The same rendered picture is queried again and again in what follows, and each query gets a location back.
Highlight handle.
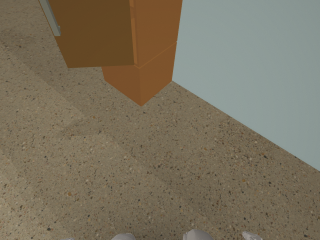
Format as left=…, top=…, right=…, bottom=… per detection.
left=39, top=0, right=61, bottom=36

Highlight cupboard door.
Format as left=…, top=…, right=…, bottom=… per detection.
left=38, top=0, right=135, bottom=68

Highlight right robot thigh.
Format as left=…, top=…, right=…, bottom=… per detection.
left=183, top=229, right=214, bottom=240

